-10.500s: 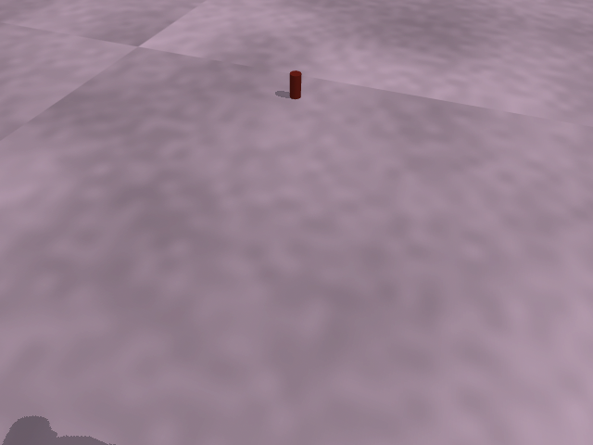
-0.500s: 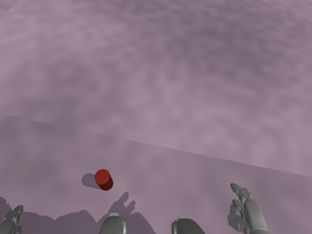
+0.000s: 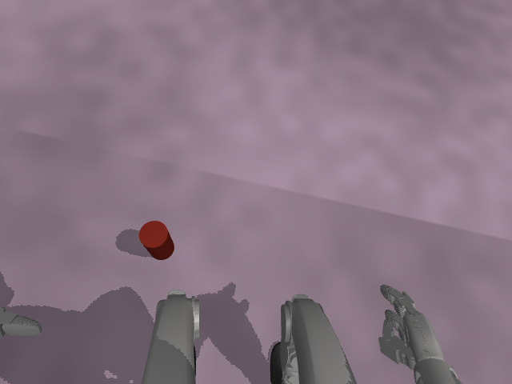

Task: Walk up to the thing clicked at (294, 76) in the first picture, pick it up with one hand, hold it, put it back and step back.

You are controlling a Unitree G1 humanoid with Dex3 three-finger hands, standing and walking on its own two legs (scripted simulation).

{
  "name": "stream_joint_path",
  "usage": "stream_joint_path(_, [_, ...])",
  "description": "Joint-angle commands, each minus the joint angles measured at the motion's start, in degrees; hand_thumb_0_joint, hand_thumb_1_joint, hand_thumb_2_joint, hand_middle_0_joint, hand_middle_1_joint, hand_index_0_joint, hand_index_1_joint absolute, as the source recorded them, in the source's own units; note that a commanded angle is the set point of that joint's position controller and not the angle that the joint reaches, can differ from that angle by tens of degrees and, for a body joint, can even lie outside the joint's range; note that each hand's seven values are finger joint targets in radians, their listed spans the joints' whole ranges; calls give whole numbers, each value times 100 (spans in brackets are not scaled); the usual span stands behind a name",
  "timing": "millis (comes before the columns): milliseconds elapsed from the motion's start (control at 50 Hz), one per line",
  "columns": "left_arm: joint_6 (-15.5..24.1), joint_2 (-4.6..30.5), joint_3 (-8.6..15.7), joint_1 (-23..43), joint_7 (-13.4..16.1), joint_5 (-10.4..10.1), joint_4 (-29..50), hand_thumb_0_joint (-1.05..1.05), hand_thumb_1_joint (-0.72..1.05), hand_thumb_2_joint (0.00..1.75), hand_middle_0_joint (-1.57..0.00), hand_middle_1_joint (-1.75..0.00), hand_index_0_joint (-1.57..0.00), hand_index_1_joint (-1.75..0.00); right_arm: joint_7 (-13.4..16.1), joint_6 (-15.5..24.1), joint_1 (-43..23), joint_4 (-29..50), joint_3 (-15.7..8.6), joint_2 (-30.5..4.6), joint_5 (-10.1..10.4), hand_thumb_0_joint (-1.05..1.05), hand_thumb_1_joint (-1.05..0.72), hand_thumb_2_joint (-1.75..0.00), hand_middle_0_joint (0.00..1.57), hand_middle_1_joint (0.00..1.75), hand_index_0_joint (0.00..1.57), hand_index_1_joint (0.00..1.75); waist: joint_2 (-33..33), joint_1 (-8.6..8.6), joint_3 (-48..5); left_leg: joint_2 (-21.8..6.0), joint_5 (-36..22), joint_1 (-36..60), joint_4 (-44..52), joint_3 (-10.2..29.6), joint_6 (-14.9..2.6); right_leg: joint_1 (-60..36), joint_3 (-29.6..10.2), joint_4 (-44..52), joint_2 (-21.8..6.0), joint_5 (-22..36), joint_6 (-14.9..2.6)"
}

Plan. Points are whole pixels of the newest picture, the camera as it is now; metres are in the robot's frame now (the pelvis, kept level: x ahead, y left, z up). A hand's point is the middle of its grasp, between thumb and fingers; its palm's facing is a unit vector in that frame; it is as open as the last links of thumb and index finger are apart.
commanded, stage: go down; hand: left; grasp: from the side
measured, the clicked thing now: (158, 241) +0.45 +0.23 -0.49
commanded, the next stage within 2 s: approach in 1.38 s
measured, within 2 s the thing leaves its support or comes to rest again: neither
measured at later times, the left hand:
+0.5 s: hand (15, 256) +0.33 +0.38 -0.13, palm faces +0.19 -0.97 -0.15, open 17.1 cm
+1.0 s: hand (18, 245) +0.35 +0.40 -0.16, palm faces +0.18 -0.98 -0.10, open 17.4 cm
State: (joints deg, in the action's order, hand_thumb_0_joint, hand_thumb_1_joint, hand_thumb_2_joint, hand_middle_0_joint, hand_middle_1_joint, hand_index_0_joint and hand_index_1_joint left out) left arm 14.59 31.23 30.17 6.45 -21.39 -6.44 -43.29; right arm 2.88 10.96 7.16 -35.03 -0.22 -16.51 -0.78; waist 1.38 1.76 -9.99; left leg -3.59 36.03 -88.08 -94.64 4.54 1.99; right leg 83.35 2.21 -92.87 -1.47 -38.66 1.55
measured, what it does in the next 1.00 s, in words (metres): lowers itself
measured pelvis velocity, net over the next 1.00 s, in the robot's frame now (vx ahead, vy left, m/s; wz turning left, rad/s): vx -0.04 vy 0.00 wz -0.08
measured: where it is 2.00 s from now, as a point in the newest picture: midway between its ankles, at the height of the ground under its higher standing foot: outside the picture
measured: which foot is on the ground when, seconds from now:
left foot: down 0.00-1.00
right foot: down 0.00-1.00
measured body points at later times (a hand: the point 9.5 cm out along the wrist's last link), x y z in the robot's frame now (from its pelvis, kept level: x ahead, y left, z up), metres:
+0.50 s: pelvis -0.03 +0.00 -0.11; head +0.17 +0.05 +0.29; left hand +0.31 +0.44 -0.12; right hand +0.13 -0.28 -0.22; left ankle +0.06 +0.13 -0.53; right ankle +0.04 -0.14 -0.53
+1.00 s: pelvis -0.04 +0.00 -0.17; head +0.17 +0.06 +0.23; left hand +0.34 +0.45 -0.15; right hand +0.11 -0.28 -0.27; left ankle +0.06 +0.13 -0.53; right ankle +0.04 -0.14 -0.53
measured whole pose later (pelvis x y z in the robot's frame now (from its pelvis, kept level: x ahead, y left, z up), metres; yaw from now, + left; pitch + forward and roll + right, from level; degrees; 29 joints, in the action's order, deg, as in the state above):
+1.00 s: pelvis -0.04 +0.00 -0.17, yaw -5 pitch +32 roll -7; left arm 22.2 49.4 47.6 30.0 -40.2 -12.0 -59.4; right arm 1.7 9.8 4.9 -39.9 5.2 -19.3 -2.7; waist 2.3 3.7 -5.8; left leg -3.1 38.6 -120.5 -126.1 9.4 2.5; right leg 114.3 3.2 -123.2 0.3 -41.5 2.1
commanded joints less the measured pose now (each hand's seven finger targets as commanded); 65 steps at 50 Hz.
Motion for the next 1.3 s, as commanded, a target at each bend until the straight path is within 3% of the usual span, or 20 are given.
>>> stream_joint_path(0, [643, 2062, 989, 536, -303, -215, 444, 0, -47, 12, -4, -11, -4, -11, 37, 125, 386, 429, -382, -1119, 21, 0, -89, -90, 20, 30, 20, 30, -994, -343, -2675, 135, -1258, 1984, 1013, 16, -242, -424, 74, 629, 188, 1157, -335])
stream_joint_path(40, [781, 2082, 1078, 652, -446, -305, 251, 0, -47, 12, -4, -11, -3, -11, 10, 115, 313, 390, -340, -1105, 10, 0, -89, -90, 20, 30, 20, 30, -891, -309, -2725, 155, -1251, 1666, 696, -68, -285, -325, 12, 490, 200, 1131, -332])
stream_joint_path(120, [1041, 2499, 1376, 1237, -709, -407, 161, 0, -45, 12, -4, -11, -3, -11, 10, 90, 357, 234, -309, -1197, -30, 0, -90, -90, 20, 30, 20, 30, -901, -233, -3052, 148, -1453, 1423, 207, -76, -317, -32, 35, 118, 219, 1267, -334])
stream_joint_path(200, [1186, 2620, 1352, 1780, -986, -464, 9, 0, -43, 12, -3, -11, -3, -10, 30, 77, 350, 149, -268, -1236, -70, 0, -91, -90, 20, 30, 20, 30, -964, -133, -3117, 132, -1069, 1103, -52, -76, -313, 268, 23, -77, 234, 982, -333])
stream_joint_path(240, [1209, 2951, 1519, 2043, -1078, -473, -39, 0, -44, 10, -4, -10, -3, -9, 46, 71, 360, 93, -251, -1303, -72, 0, -90, -90, 20, 30, 20, 30, -1201, -196, -3052, 100, -665, 1085, -35, 1, -275, 581, 82, -247, 248, 682, -357])
stream_joint_path(280, [1181, 3005, 1577, 2019, -1168, -508, -232, 0, -44, 10, -4, -9, -3, -9, 51, 51, 402, 57, -216, -1324, -73, 0, -91, -90, 20, 30, 20, 30, -1056, -188, -3115, 99, -583, 868, -177, -19, -278, 570, 100, -329, 251, 625, -339])
stream_joint_path(400, [1128, 3498, 1868, 2293, -1362, -577, -282, 0, -47, 8, -4, -7, -4, -7, 43, 9, 406, 2, -108, -1391, -71, 0, -92, -91, 20, 30, 20, 30, -1153, -273, -3166, 88, -697, 549, -518, -41, -286, 791, 163, -695, 277, 699, -349])
stream_joint_path(440, [1104, 3409, 1874, 2217, -1451, -619, -485, 0, -51, 7, -4, -7, -4, -7, 30, 3, 375, -44, -83, -1408, -79, 0, -92, -91, 20, 30, 20, 30, -1202, -244, -3110, 80, -843, 517, -658, -31, -286, 981, 205, -855, 280, 804, -363])
stream_joint_path(520, [1108, 3626, 1947, 2563, -1576, -677, -405, 0, -51, 6, -4, -6, -4, -6, 21, 7, 399, -79, -61, -1469, -103, 0, -92, -91, 20, 30, 20, 30, -1234, -193, -3141, 74, -884, 284, -916, -77, -303, 1046, 211, -1032, 294, 863, -362])
stream_joint_path(620, [1144, 3904, 2001, 2964, -1662, -673, -468, 0, -53, 7, -4, -7, -4, -7, 18, 16, 393, -97, -34, -1502, -130, 0, -92, -91, 20, 30, 20, 30, -1245, -151, -2991, 65, -351, -168, -1077, -99, -300, 1245, 231, -1191, 321, 475, -354])
stream_joint_path(820, [1109, 4242, 2100, 3207, -1818, -698, -540, 0, -53, 7, -4, -7, -4, -7, 8, 25, 417, -124, 33, -1614, -142, 0, -92, -91, 20, 30, 20, 30, -1437, -141, -3123, 72, -372, -251, -1355, -57, -283, 1588, 327, -1571, 325, 497, -365])
stream_joint_path(940, [1075, 4310, 2173, 3241, -1887, -744, -542, 0, -54, 7, -5, -7, -4, -7, -5, 24, 473, -154, 69, -1647, -136, 0, -93, -91, 20, 30, 20, 30, -1465, -108, -3188, 84, -713, -210, -1570, -37, -288, 1757, 365, -1753, 329, 723, -372])
stream_joint_path(1120, [1074, 4430, 2190, 3422, -1940, -757, -600, 0, -51, 8, -4, -8, -3, -8, -36, -6, 444, -124, 123, -1711, -131, 0, -92, -91, 20, 30, 20, 30, -1568, -51, -2868, 79, -261, -496, -1598, 31, -278, 2038, 444, -1944, 338, 427, -378])
stream_joint_path(1200, [1082, 4473, 2238, 3437, -2002, -804, -618, 0, -49, 8, -4, -7, -3, -7, -40, -15, 470, -128, 164, -1731, -154, 0, -92, -91, 20, 30, 20, 30, -1563, -21, -3069, 85, -607, -354, -1774, 27, -277, 2003, 444, -2014, 334, 668, -370])
stream_joint_path(1240, [1084, 4541, 2310, 3469, -2004, -813, -665, 0, -51, 8, -4, -7, -3, -7, -44, -23, 499, -142, 186, -1728, -148, 0, -92, -91, 20, 30, 20, 30, -1534, -23, -3042, 91, -633, -420, -1819, 27, -282, 2011, 459, -2053, 338, 671, -370])
stream_joint_path(1280, [1072, 4546, 2233, 3555, -2025, -804, -694, 0, -51, 7, -4, -7, -4, -7, -49, -27, 448, -121, 204, -1726, -165, 0, -92, -91, 20, 30, 20, 30, -1507, 19, -2868, 86, -459, -594, -1858, -7, -294, 2048, 447, -2023, 346, 547, -362])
